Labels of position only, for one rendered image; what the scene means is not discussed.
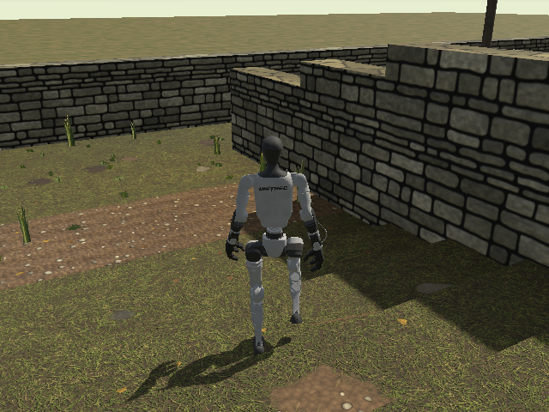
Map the robot right hand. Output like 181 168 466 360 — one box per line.
304 247 324 272

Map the right robot upper arm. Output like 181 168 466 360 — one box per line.
291 173 313 221

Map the left robot forearm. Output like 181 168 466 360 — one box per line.
227 210 244 245

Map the robot left hand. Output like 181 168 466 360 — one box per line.
226 241 245 261

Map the right robot forearm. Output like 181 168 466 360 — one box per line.
305 208 323 251

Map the robot right thigh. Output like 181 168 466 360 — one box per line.
286 237 304 272

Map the left robot upper arm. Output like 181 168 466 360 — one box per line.
234 173 255 222

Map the robot left shin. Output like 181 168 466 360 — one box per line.
250 288 263 346

